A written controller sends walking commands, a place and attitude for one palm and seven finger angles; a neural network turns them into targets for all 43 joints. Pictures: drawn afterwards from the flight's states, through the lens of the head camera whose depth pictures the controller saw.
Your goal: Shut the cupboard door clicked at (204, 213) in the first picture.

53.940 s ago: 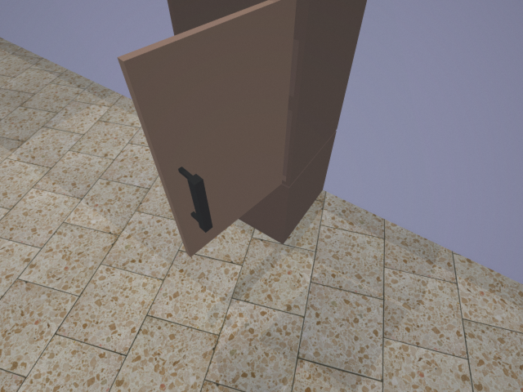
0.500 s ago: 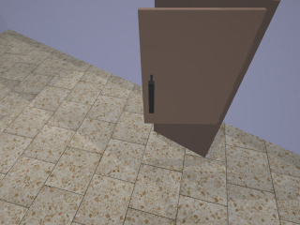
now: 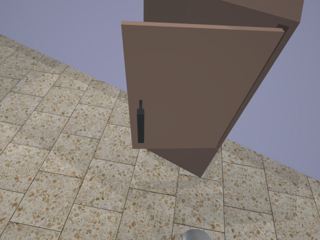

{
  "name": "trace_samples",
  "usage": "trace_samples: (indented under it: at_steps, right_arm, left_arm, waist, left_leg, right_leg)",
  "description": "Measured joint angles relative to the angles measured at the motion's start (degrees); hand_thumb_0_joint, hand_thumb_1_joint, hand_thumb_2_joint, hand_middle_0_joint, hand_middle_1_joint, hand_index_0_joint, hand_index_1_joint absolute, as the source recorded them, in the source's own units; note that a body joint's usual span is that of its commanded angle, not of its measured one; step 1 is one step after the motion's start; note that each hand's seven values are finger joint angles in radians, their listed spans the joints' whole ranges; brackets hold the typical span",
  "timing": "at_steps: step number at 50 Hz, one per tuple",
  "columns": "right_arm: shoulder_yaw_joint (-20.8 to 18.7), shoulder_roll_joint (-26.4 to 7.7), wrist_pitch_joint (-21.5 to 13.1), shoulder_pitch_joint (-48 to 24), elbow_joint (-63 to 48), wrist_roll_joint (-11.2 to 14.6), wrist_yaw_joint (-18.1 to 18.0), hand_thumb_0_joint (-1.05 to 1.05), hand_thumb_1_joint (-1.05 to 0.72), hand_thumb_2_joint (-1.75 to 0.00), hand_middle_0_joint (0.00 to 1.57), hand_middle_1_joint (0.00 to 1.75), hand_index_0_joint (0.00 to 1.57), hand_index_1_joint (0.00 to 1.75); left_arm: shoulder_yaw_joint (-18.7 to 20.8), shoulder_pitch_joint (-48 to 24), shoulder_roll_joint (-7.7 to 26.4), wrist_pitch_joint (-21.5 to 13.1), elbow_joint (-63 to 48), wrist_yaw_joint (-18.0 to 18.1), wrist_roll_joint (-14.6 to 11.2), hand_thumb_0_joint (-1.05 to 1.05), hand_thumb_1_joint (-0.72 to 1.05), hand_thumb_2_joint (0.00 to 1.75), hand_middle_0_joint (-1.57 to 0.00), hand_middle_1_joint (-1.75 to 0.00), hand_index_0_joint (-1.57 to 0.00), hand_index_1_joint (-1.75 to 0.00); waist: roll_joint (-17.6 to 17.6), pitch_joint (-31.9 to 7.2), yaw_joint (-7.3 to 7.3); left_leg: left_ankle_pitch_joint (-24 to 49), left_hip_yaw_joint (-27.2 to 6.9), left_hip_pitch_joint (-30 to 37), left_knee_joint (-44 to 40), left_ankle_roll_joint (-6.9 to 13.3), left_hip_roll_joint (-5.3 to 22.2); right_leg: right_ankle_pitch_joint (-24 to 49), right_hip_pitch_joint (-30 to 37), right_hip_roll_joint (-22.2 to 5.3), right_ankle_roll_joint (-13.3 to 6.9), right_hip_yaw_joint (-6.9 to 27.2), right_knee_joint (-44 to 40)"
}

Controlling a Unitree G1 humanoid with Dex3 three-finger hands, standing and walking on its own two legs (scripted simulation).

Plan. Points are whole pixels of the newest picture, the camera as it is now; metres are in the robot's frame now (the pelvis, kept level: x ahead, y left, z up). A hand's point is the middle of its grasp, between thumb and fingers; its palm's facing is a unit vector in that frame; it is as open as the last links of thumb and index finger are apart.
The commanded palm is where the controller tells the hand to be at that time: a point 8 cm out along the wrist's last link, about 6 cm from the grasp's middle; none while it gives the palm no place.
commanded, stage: come to a stop and stand still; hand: left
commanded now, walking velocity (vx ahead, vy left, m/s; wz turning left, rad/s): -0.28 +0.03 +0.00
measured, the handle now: (140, 122) +0.50 +0.09 -0.10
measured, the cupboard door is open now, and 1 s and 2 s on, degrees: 32 32 32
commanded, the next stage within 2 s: look again from close up in 1.04 s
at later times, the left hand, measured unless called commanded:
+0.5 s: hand out of the picture +0.14 +0.14 -0.19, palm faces +0.05 -0.98 -0.19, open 7.4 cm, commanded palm none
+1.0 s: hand out of the picture +0.06 +0.20 -0.17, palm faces -0.01 -0.97 -0.26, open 7.4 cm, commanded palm none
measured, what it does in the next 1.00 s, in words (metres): steps on the spot: right foot, then left foot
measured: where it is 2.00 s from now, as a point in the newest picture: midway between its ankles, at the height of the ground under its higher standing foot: outside the picture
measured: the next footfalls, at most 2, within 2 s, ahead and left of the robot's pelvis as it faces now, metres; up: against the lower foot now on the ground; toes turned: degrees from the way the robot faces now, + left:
right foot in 0.16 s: +0.14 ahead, -0.19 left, +0.00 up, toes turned -4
left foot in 0.52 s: +0.09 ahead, +0.07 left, +0.00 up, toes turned +5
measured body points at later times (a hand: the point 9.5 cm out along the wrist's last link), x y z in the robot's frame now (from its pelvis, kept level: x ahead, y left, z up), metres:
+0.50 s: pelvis +0.05 -0.04 -0.01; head +0.10 -0.02 +0.43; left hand +0.13 +0.20 -0.17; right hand +0.15 -0.29 -0.15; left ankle +0.05 +0.06 -0.73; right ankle +0.10 -0.19 -0.74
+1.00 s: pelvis +0.04 +0.01 +0.00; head +0.05 -0.01 +0.44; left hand +0.06 +0.25 -0.15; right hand +0.08 -0.22 -0.17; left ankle +0.05 +0.06 -0.74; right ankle +0.05 -0.11 -0.74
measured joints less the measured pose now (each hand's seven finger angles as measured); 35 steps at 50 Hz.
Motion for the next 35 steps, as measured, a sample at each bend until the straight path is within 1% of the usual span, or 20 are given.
trace_samples:
  at_steps: [2, 5, 7, 8, 9, 10, 12, 14, 17, 19, 21, 23, 25, 26, 27, 28, 30, 32, 33, 35]
  right_arm:
    - [-0.25, 0.09, 0.54, 1.28, 0.87, 0.06, 0.33, 0.00, -0.90, -0.90, 0.21, 0.30, 0.20, 0.30]
    - [-0.66, 0.08, 1.57, 2.52, 1.87, 0.32, 0.53, 0.00, -0.90, -0.90, 0.21, 0.30, 0.20, 0.30]
    - [-1.06, 0.09, 2.34, 3.26, 2.43, 0.62, 0.70, 0.00, -0.90, -0.90, 0.21, 0.30, 0.20, 0.30]
    - [-1.28, 0.19, 2.65, 3.86, 2.52, 0.86, 0.86, 0.00, -0.90, -0.90, 0.21, 0.30, 0.20, 0.30]
    - [-1.54, -0.24, 3.07, 3.78, 2.64, 1.16, 0.99, 0.00, -0.90, -0.90, 0.21, 0.30, 0.20, 0.30]
    - [-1.89, -1.05, 3.64, 3.05, 2.62, 1.46, 0.95, 0.00, -0.90, -0.90, 0.21, 0.30, 0.20, 0.30]
    - [-2.36, -2.37, 4.60, 1.07, 2.33, 1.84, 0.49, 0.01, -0.90, -0.90, 0.21, 0.30, 0.20, 0.30]
    - [-2.51, -3.14, 4.89, -0.82, 1.87, 2.09, 0.27, 0.01, -0.90, -0.90, 0.21, 0.30, 0.20, 0.30]
    - [-2.52, -3.66, 5.26, -3.06, 0.82, 2.04, 0.50, 0.01, -0.90, -0.90, 0.20, 0.30, 0.20, 0.30]
    - [-2.49, -3.66, 5.45, -4.43, -0.08, 1.92, 0.77, 0.01, -0.91, -0.90, 0.20, 0.30, 0.20, 0.30]
    - [-2.42, -3.46, 5.36, -5.60, -1.09, 1.89, 0.99, 0.00, -0.91, -0.90, 0.20, 0.30, 0.20, 0.30]
    - [-2.25, -3.08, 4.96, -6.53, -2.09, 1.89, 1.13, 0.00, -0.91, -0.90, 0.20, 0.30, 0.20, 0.30]
    - [-1.94, -2.75, 4.15, -6.80, -3.07, 1.82, 1.26, 0.00, -0.91, -0.90, 0.20, 0.30, 0.20, 0.30]
    - [-1.98, -2.90, 3.69, -6.50, -3.85, 1.92, 1.40, 0.00, -0.91, -0.90, 0.20, 0.30, 0.20, 0.30]
    - [-2.13, -2.61, 3.45, -6.20, -4.62, 1.71, 1.41, 0.00, -0.91, -0.90, 0.20, 0.30, 0.20, 0.30]
    - [-2.04, -2.34, 3.51, -5.71, -5.64, 1.43, 1.40, 0.00, -0.91, -0.90, 0.20, 0.30, 0.20, 0.30]
    - [-1.57, -2.06, 3.66, -4.73, -7.74, 0.85, 1.23, 0.00, -0.90, -0.90, 0.20, 0.30, 0.20, 0.30]
    - [-1.09, -1.69, 3.60, -4.23, -9.16, 0.59, 1.04, 0.00, -0.90, -0.90, 0.20, 0.30, 0.20, 0.30]
    - [-0.82, -1.47, 3.52, -4.00, -9.62, 0.57, 1.04, 0.00, -0.90, -0.90, 0.20, 0.30, 0.20, 0.30]
    - [-0.31, -0.97, 3.31, -3.59, -10.03, 0.54, 1.08, 0.00, -0.90, -0.90, 0.20, 0.30, 0.20, 0.30]
  left_arm:
    - [-0.03, -1.43, 0.19, -0.22, -1.03, 0.24, -0.12, 0.00, 0.91, 0.90, -0.19, -0.30, -0.20, -0.30]
    - [-0.43, -3.36, 0.35, -0.61, -2.02, 0.93, -0.25, 0.00, 0.91, 0.90, -0.19, -0.30, -0.20, -0.30]
    - [-0.79, -3.86, 0.53, -1.24, -2.63, 1.33, -0.30, 0.00, 0.91, 0.90, -0.19, -0.30, -0.20, -0.30]
    - [-1.04, -3.64, 0.87, -1.81, -3.01, 1.55, -0.22, 0.00, 0.91, 0.90, -0.19, -0.30, -0.20, -0.30]
    - [-1.21, -3.81, 0.54, -2.35, -2.90, 1.98, -0.10, 0.00, 0.91, 0.90, -0.19, -0.30, -0.20, -0.30]
    - [-1.56, -4.28, -0.30, -2.62, -2.61, 2.31, -0.05, 0.00, 0.91, 0.90, -0.19, -0.30, -0.20, -0.30]
    - [-2.34, -5.09, -1.92, -2.81, -2.28, 2.79, -0.07, 0.00, 0.91, 0.90, -0.19, -0.30, -0.20, -0.30]
    - [-2.71, -5.64, -3.14, -2.58, -2.25, 3.28, -0.21, 0.00, 0.90, 0.90, -0.20, -0.30, -0.20, -0.30]
    - [-2.73, -5.62, -4.20, -2.00, -2.42, 3.77, -0.24, 0.00, 0.90, 0.90, -0.20, -0.30, -0.21, -0.30]
    - [-2.57, -5.27, -4.31, -1.78, -2.51, 3.91, -0.18, 0.00, 0.90, 0.90, -0.20, -0.30, -0.21, -0.30]
    - [-2.32, -4.79, -3.97, -1.58, -2.56, 3.96, -0.02, 0.00, 0.90, 0.90, -0.20, -0.30, -0.21, -0.30]
    - [-1.99, -4.17, -3.21, -1.36, -2.48, 3.91, 0.12, 0.00, 0.90, 0.90, -0.20, -0.30, -0.21, -0.30]
    - [-1.61, -3.19, -2.30, -0.99, -2.26, 3.85, -0.04, 0.00, 0.90, 0.90, -0.20, -0.30, -0.21, -0.30]
    - [-1.85, -2.53, -2.03, -0.95, -1.91, 4.28, -0.42, 0.00, 0.90, 0.90, -0.20, -0.30, -0.21, -0.30]
    - [-2.14, -1.86, -1.55, -0.62, -1.66, 4.68, -0.67, 0.00, 0.90, 0.90, -0.20, -0.30, -0.21, -0.30]
    - [-2.39, -0.87, -1.13, -0.08, -1.67, 4.87, -0.69, 0.00, 0.90, 0.90, -0.20, -0.30, -0.21, -0.30]
    - [-2.83, 1.33, -0.78, 1.04, -1.60, 4.80, -0.47, 0.00, 0.90, 0.90, -0.20, -0.30, -0.21, -0.30]
    - [-2.87, 3.04, -0.66, 1.41, -1.55, 4.43, -0.46, 0.00, 0.90, 0.90, -0.20, -0.30, -0.21, -0.30]
    - [-2.85, 3.77, -0.61, 1.35, -1.65, 4.29, -0.51, 0.00, 0.90, 0.90, -0.20, -0.30, -0.21, -0.30]
    - [-2.78, 5.05, -0.56, 0.84, -1.92, 4.02, -0.47, 0.00, 0.90, 0.90, -0.20, -0.30, -0.21, -0.30]
  waist:
    - [0.70, -0.05, -0.52]
    - [1.63, 0.58, -1.55]
    - [1.51, 0.83, -1.76]
    - [0.61, 0.44, -1.75]
    - [0.83, 0.46, -1.61]
    - [2.02, 1.07, -1.69]
    - [3.49, 2.46, -1.96]
    - [3.57, 3.50, -1.77]
    - [2.81, 3.51, -1.03]
    - [2.02, 3.05, -0.41]
    - [1.12, 2.46, 0.18]
    - [0.07, 1.83, 0.68]
    - [-0.77, 0.98, 1.03]
    - [-0.35, 0.38, 0.82]
    - [-0.86, 0.00, 0.86]
    - [-1.17, -0.56, 1.23]
    - [-0.30, -2.02, 1.57]
    - [0.98, -2.82, 1.62]
    - [1.53, -3.08, 1.71]
    - [2.38, -3.39, 2.26]
  left_leg:
    - [0.19, -0.25, 1.59, -1.84, -0.84, 0.61]
    - [-1.14, -0.93, 2.80, -1.30, -2.50, 1.73]
    - [-3.34, -1.06, 3.07, 1.19, -3.85, 2.13]
    - [-4.93, -0.83, 2.67, 3.30, -4.34, 1.69]
    - [-7.81, -1.56, 1.61, 6.37, -4.16, 1.43]
    - [-12.01, -3.39, 0.13, 10.28, -3.63, 1.00]
    - [-18.00, -6.44, -3.43, 19.73, -3.12, -1.40]
    - [-19.05, -7.65, -6.73, 28.27, -3.27, -4.07]
    - [-17.27, -7.75, -9.79, 32.80, -3.73, -6.46]
    - [-15.62, -7.74, -10.52, 31.64, -3.98, -7.13]
    - [-14.41, -7.75, -10.06, 27.83, -3.94, -7.20]
    - [-12.28, -7.68, -8.17, 21.30, -3.72, -6.95]
    - [-5.99, -7.45, -4.16, 10.70, -3.28, -6.40]
    - [-2.95, -7.01, -2.56, 7.08, -2.48, -5.57]
    - [-3.24, -6.49, -2.49, 7.78, -0.80, -6.01]
    - [-4.55, -5.83, -2.38, 8.92, 0.74, -6.41]
    - [-6.38, -4.81, -1.94, 9.63, 2.67, -6.61]
    - [-6.30, -4.11, -1.39, 8.84, 3.51, -7.01]
    - [-5.89, -3.81, -1.20, 8.24, 3.71, -7.31]
    - [-5.12, -3.06, -0.99, 7.10, 4.24, -8.01]
  right_leg:
    - [2.12, -0.08, -1.05, 0.63, -0.20, -6.82]
    - [4.95, 2.33, -1.14, 1.14, -1.06, -16.79]
    - [9.70, 5.72, -0.82, 1.09, -1.83, -24.13]
    - [13.22, 7.35, -1.36, 0.93, -1.56, -26.93]
    - [9.70, 7.65, -1.41, 1.16, -1.59, -26.47]
    - [6.29, 7.41, -0.95, 1.10, -1.89, -25.02]
    - [3.73, 7.42, -0.61, 0.78, -2.10, -23.94]
    - [4.75, 8.15, -0.82, 1.26, -1.95, -25.01]
    - [5.75, 9.33, -1.23, 0.69, -2.11, -27.49]
    - [6.56, 9.82, -1.47, 0.69, -2.34, -28.95]
    - [7.17, 10.02, -1.72, 0.93, -2.65, -29.82]
    - [7.37, 9.83, -2.00, 1.38, -2.86, -29.79]
    - [6.72, 9.05, -2.15, 2.10, -2.88, -28.07]
    - [5.98, 8.66, -1.96, 2.53, -3.30, -26.61]
    - [4.74, 8.26, -2.41, 1.86, -2.96, -24.78]
    - [1.03, 7.63, -2.38, 0.92, -1.99, -22.10]
    - [-5.19, 6.01, -0.98, -0.26, -0.28, -15.02]
    - [-6.60, 5.22, 0.41, -0.75, 0.45, -9.91]
    - [-6.69, 5.44, 0.86, -0.83, 0.33, -9.25]
    - [-5.77, 7.17, 1.47, -0.91, -0.33, -12.12]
